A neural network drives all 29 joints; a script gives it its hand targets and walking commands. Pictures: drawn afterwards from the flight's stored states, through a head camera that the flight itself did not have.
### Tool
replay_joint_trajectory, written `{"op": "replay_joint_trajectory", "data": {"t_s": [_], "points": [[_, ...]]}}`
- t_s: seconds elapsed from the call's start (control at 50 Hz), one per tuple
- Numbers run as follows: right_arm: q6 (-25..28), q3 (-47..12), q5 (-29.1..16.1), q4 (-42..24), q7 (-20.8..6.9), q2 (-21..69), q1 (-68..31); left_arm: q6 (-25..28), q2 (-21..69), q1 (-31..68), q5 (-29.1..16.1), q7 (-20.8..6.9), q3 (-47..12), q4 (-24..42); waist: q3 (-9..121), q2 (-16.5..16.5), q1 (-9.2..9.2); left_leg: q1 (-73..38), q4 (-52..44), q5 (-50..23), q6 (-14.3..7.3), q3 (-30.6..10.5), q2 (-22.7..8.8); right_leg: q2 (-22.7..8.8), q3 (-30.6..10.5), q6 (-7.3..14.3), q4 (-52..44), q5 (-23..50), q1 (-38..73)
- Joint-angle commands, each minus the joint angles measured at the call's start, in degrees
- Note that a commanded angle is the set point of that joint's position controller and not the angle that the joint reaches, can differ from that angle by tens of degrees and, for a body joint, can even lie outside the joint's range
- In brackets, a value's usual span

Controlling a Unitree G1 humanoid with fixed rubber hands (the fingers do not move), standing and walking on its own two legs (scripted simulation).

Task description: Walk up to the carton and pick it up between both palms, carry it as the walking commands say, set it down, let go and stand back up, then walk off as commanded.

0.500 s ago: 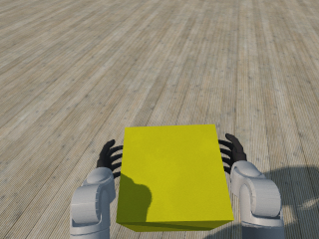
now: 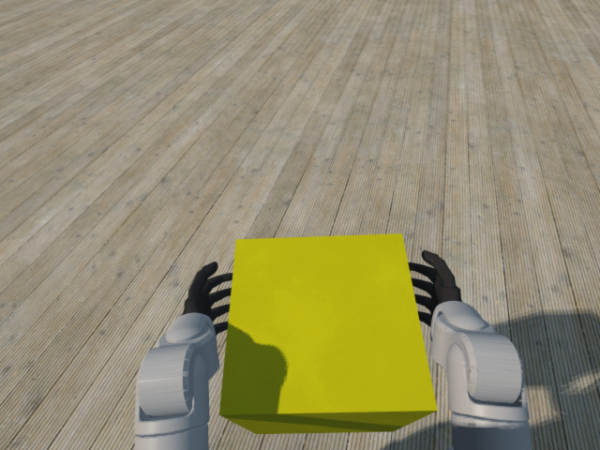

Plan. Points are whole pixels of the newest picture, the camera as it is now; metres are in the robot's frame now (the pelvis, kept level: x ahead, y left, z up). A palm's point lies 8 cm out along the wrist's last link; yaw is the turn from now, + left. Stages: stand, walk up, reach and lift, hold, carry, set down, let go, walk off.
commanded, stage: carry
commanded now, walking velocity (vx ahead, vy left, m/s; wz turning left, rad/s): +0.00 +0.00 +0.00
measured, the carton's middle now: (321, 344) +0.27 +0.00 +0.00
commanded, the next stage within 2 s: none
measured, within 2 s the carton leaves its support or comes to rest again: neither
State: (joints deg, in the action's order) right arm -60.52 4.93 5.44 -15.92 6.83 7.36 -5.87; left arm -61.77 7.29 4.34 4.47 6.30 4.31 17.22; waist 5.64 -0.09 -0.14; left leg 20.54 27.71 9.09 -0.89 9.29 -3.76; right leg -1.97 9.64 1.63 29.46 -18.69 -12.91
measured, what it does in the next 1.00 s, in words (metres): walks ahead: right foot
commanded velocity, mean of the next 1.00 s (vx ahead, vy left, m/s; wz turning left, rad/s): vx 0.35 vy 0.00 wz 0.00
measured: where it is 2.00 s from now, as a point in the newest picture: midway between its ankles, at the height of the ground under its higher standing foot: (304, 301)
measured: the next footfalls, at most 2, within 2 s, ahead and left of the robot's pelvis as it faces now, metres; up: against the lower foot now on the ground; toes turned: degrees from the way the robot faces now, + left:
right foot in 0.90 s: +0.25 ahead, -0.11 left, +0.00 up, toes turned -12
left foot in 1.32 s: +0.57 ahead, +0.11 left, +0.00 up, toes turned +13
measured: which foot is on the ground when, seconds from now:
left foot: down 0.00-0.90, up 0.92-1.00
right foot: down 0.00-0.60, up 0.62-0.88, down 0.90-1.00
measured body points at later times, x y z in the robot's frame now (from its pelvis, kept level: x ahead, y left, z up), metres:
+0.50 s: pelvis +0.02 +0.00 +0.00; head +0.00 +0.00 +0.45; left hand +0.27 +0.15 +0.09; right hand +0.28 -0.15 +0.10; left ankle +0.05 +0.11 -0.73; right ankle -0.03 -0.09 -0.74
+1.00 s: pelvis +0.21 -0.02 +0.00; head +0.21 -0.03 +0.45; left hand +0.45 +0.13 +0.09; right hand +0.47 -0.17 +0.09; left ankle +0.09 +0.09 -0.67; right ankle +0.21 -0.10 -0.74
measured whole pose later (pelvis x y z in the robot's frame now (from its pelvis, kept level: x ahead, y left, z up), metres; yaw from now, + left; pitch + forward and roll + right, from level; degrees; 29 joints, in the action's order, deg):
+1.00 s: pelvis +0.21 -0.02 +0.00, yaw +2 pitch +4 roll +0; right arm -69.2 3.8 2.8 -31.1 8.5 7.3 -0.8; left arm -69.3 7.4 0.1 2.8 7.7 1.1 30.4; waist 5.3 0.9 0.1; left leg 20.3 56.0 24.5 0.4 5.1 -4.6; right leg -2.5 14.0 3.5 26.6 -14.1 -16.8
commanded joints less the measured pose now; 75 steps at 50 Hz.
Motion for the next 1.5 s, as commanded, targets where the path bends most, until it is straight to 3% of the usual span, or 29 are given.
{"op": "replay_joint_trajectory", "data": {"t_s": [0.0, 0.3, 0.32, 0.36, 0.4, 0.46, 0.52, 0.56, 0.6, 0.62, 0.64, 0.7, 0.8, 0.86, 0.88, 0.9, 0.92, 0.94, 0.98, 1.04, 1.22, 1.26, 1.3, 1.32, 1.34, 1.36, 1.4, 1.42, 1.48], "points": [[0.68, -30.39, -13.23, -4.4, -6.78, 40.6, -20.65, 2.28, 39.93, 23.8, -13.01, -6.3, -29.72, 5.95, 10.89, 0.05, 0.0, -8.52, -2.77, -7.0, -0.23, -7.22, -5.65, -7.25, -7.1, 0.19, -5.84, 11.12, -0.57], [2.44, -30.03, -12.66, -2.28, -7.4, 41.61, -21.65, 4.09, 40.57, 24.71, -12.44, -7.08, -29.13, 3.69, 11.22, -0.23, -0.04, -8.6, -2.14, -7.3, -0.24, -7.08, -5.46, -7.36, -7.39, 0.26, -5.61, 13.42, -0.12], [2.58, -29.88, -12.49, -1.82, -7.49, 41.54, -21.95, 4.2, 40.16, 24.99, -12.16, -7.14, -28.85, 3.37, 11.24, -0.38, 0.07, -8.8, -2.18, -3.5, -0.24, -6.82, -5.11, -7.08, -7.54, 0.5, -6.45, 8.63, -0.7], [0.68, -38.77, -18.79, -16.91, -7.08, 49.21, -23.52, 2.13, 47.31, 26.26, -18.33, -6.71, -37.09, 18.32, 10.13, -1.59, 0.52, -6.52, -0.13, 7.52, -0.11, -5.48, -3.41, -7.5, -9.24, 1.45, -9.39, -5.22, -1.1], [-3.13, -38.15, -18.28, -15.9, -6.09, 45.57, -18.93, -1.65, 44.34, 22.58, -17.5, -5.45, -36.11, 17.29, 8.23, -4.38, 0.74, -0.68, 5.3, 12.64, 0.41, -2.41, -0.72, -10.69, -14.78, 3.71, -13.96, -14.67, 1.09], [-6.76, -37.64, -18.06, -16.91, -5.77, 41.53, -16.46, -5.04, 40.38, 19.07, -16.65, -4.45, -35.54, 17.67, 2.95, -6.89, 0.7, 7.13, 8.81, 10.34, 1.33, 0.01, -0.36, -15.45, -18.16, 7.2, -17.17, -11.9, 5.82], [-8.16, -36.7, -18.02, -16.16, -5.77, 39.68, -16.71, -6.47, 38.99, 19.65, -15.76, -4.08, -34.99, 17.19, 1.61, -5.31, -0.01, 0.77, 0.86, 10.99, 0.76, 1.23, 0.01, -12.51, -12.53, 6.41, -13.66, -6.65, 4.35], [-8.42, -35.51, -17.86, -15.07, -5.7, 39.82, -15.58, -7.09, 39.85, 20.97, -16.49, -4.14, -36.07, 17.81, 1.72, 1.99, -0.73, -10.63, -4.98, 10.55, -1.93, -6.44, -3.48, -7.03, -4.4, 1.78, -4.04, -4.89, -4.34], [-8.41, -33.54, -17.08, -13.29, -5.55, 39.61, -13.72, -7.31, 40.26, 21.97, -16.94, -4.36, -36.15, 17.24, 5.31, 12.69, -1.17, -23.31, -12.92, 8.71, -8.49, -23.97, -13.62, -2.25, 1.64, -2.03, 10.66, -6.81, -16.75], [-7.09, -28.6, -13.22, -4.32, -5.72, 35.78, -12.49, -6.21, 36.18, 21.1, -13.4, -4.9, -31.32, 7.58, 6.03, 14.04, -1.55, -28.57, -14.75, 4.7, -11.27, -29.64, -17.47, -0.94, 1.55, -2.35, 15.7, -10.17, -23.91], [-4.79, -26.85, -11.62, -0.82, -6.24, 35.01, -14.61, -4.16, 34.97, 21.98, -11.39, -5.79, -28.83, 2.2, 4.91, 11.02, -1.99, -29.19, -16.57, 0.46, -12.76, -31.04, -19.91, -1.82, -1.85, -2.18, 20.84, -12.24, -28.39], [-3.0, -39.08, -20.61, -20.81, -6.51, 50.51, -23.33, -2.28, 49.82, 24.99, -19.67, -6.5, -38.57, 18.9, 6.29, 3.45, -0.94, -23.64, -18.06, 4.54, -9.56, -20.36, -17.88, -4.37, -5.55, -1.71, 15.65, -5.9, -22.82], [-6.47, -38.1, -19.65, -19.69, -5.98, 44.51, -16.12, -4.84, 43.49, 16.91, -16.7, -4.39, -36.25, 18.19, 8.26, 7.36, -0.88, -20.14, -17.5, 4.13, -6.76, -9.25, -12.7, -0.11, 1.47, -2.17, 0.47, 3.44, -11.4], [-7.46, -38.1, -19.25, -19.46, -5.92, 42.37, -15.44, -5.72, 41.52, 16.54, -16.16, -4.11, -35.69, 18.69, 9.83, 4.07, -0.02, -12.74, -7.36, 1.89, -2.8, -2.93, -8.25, 0.24, 3.84, -1.44, -6.73, 6.48, 4.68], [-7.88, -38.41, -19.37, -20.22, -5.87, 42.15, -16.07, -6.05, 41.25, 15.89, -16.31, -4.02, -35.73, 19.17, 11.21, -0.07, 1.11, -5.7, 3.23, 1.38, -0.69, 0.11, -5.62, -3.65, -2.61, -0.25, -9.1, 3.72, 13.75], [-8.54, -39.53, -19.68, -21.79, -5.9, 41.38, -16.16, -6.28, 40.68, 15.62, -16.15, -3.76, -35.72, 19.94, 10.51, -10.77, 1.96, 6.51, 18.16, 7.73, 2.25, 2.7, -1.32, -14.85, -22.76, 4.16, -16.34, -7.21, 20.12], [-9.23, -39.3, -19.7, -21.86, -5.86, 40.13, -15.96, -6.87, 40.22, 14.96, -16.02, -3.5, -35.35, 19.02, 9.56, -15.32, 2.45, 20.66, 29.79, 18.5, 2.07, 0.57, 2.35, -23.86, -37.13, 10.48, -20.14, -5.39, 26.24], [-9.49, -38.72, -20.49, -21.24, -5.94, 41.67, -15.75, -7.15, 41.19, 15.71, -17.54, -3.67, -35.96, 19.93, 10.0, -8.87, 1.61, 22.43, 37.17, 19.38, 0.6, -6.3, -0.85, -25.12, -34.77, 12.16, -19.18, -0.43, 23.8], [-8.66, -38.08, -19.55, -18.96, -6.19, 43.65, -16.62, -6.5, 42.71, 19.18, -17.66, -4.4, -36.45, 20.02, 8.38, -2.54, 1.33, 22.0, 38.43, 13.54, 0.91, -8.9, -4.0, -21.9, -25.16, 9.2, -18.3, 5.61, 21.02], [-6.08, -36.31, -17.46, -15.98, -6.33, 45.74, -16.79, -4.51, 44.63, 21.77, -18.43, -6.07, -36.25, 17.87, 5.85, -5.16, 1.03, 19.22, 29.53, 7.25, 2.28, -5.94, -3.56, -17.58, -14.25, 6.48, -21.05, 10.75, 18.4], [-8.16, -38.33, -17.89, -22.1, -4.71, 44.68, -13.88, -6.72, 41.97, 16.53, -19.58, -5.64, -37.99, 22.44, 1.67, -9.71, 2.0, 10.19, 3.45, -2.66, 1.31, 3.72, 1.44, -12.77, -0.45, 3.99, -17.68, 31.07, 20.23], [-8.64, -38.27, -18.27, -22.71, -4.72, 44.09, -14.18, -7.05, 41.35, 16.42, -19.47, -5.37, -38.02, 22.95, 3.67, -10.33, 1.8, 3.25, 0.3, -2.43, 0.42, 5.75, 2.84, -12.65, 1.99, 2.73, -11.15, 41.49, 20.56], [-9.04, -37.77, -18.44, -21.43, -4.74, 43.7, -12.14, -7.51, 40.53, 16.56, -19.21, -5.05, -37.92, 23.51, 10.69, -6.58, -0.45, -18.16, -1.38, -2.26, -1.29, 7.64, 4.9, -9.69, 6.17, -0.57, 5.48, 43.2, 11.45], [-9.11, -37.51, -18.28, -20.92, -4.81, 42.85, -12.24, -7.93, 39.93, 17.76, -19.07, -5.05, -37.88, 23.72, 13.41, -0.26, -1.82, -30.27, -3.76, 6.19, -4.74, -6.2, -2.51, -6.46, 5.48, -2.96, 19.22, 32.72, -3.25], [-8.97, -36.67, -18.65, -19.28, -5.09, 42.95, -13.45, -8.05, 40.84, 18.73, -19.07, -5.12, -38.65, 24.43, 17.7, 17.97, -1.91, -41.54, -12.96, 7.92, -12.58, -34.44, -17.96, 2.94, 4.45, -4.33, 38.29, 0.53, -21.58], [-8.76, -37.51, -19.73, -21.03, -5.25, 44.05, -14.34, -7.91, 42.21, 17.98, -19.48, -5.23, -39.06, 23.17, 18.38, 14.72, -1.33, -40.41, -15.08, -1.61, -14.57, -38.2, -21.33, 1.48, -4.59, -2.12, 48.12, -8.08, -27.69], [-7.88, -38.11, -20.28, -20.06, -6.08, 48.33, -16.11, -7.01, 46.96, 18.13, -19.93, -5.91, -39.43, 20.47, 16.53, 3.3, -0.95, -31.7, -11.64, -11.19, -11.53, -26.73, -19.22, -3.27, -9.94, -1.28, 49.56, -2.28, -26.76], [-7.28, -38.77, -20.94, -20.0, -6.75, 50.0, -17.74, -6.22, 48.5, 18.81, -19.81, -6.2, -39.74, 20.51, 14.63, 0.9, -0.64, -27.2, -12.7, -11.25, -9.3, -21.44, -17.54, -4.58, -9.89, -1.81, 46.06, -0.01, -24.95], [-6.02, -38.55, -20.8, -19.09, -7.85, 50.48, -17.2, -4.62, 49.71, 18.93, -18.67, -6.27, -39.73, 19.62, 10.0, 3.84, 0.02, -22.56, -18.46, -1.47, -6.74, -13.44, -15.11, -5.57, -7.77, -2.51, 34.0, 3.84, -23.61]]}}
